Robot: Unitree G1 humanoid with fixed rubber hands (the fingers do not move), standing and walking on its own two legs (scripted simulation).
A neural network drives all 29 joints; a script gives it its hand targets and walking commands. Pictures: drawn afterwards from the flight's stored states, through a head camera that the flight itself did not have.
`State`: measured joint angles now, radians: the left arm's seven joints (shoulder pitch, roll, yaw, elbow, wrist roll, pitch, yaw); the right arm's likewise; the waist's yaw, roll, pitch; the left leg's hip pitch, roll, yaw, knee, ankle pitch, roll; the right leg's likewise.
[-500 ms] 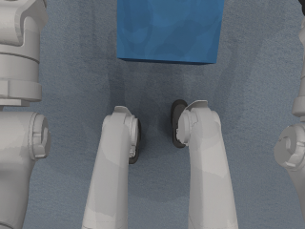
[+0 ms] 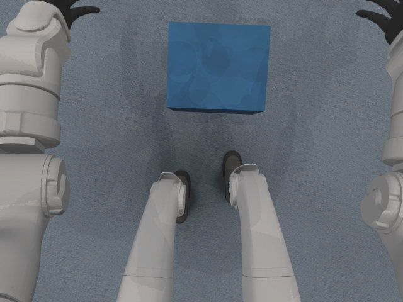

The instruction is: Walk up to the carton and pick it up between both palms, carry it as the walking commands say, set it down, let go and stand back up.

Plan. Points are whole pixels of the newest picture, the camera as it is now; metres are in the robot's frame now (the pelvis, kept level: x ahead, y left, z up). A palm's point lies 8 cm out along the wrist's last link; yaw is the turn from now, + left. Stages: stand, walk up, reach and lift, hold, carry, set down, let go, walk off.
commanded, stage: set down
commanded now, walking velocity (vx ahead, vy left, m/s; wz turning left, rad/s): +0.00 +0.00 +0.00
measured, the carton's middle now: (215, 74) +0.55 -0.05 -0.55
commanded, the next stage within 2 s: let go in 0.02 s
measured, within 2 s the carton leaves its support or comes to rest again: neither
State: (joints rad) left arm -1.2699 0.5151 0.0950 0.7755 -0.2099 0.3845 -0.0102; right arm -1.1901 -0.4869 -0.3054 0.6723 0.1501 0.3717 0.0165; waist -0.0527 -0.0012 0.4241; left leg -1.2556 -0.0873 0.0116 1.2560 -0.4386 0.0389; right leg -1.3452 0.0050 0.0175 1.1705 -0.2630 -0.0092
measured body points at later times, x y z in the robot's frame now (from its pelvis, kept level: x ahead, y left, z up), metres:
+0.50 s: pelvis +0.09 +0.00 +0.07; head +0.29 +0.00 +0.47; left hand +0.46 +0.20 -0.04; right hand +0.41 -0.28 -0.03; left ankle +0.07 +0.09 -0.61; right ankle +0.14 -0.11 -0.61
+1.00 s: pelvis +0.12 +0.02 +0.12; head +0.14 +0.04 +0.57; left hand +0.30 +0.26 +0.04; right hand +0.26 -0.24 +0.05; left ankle +0.07 +0.10 -0.61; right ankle +0.14 -0.11 -0.61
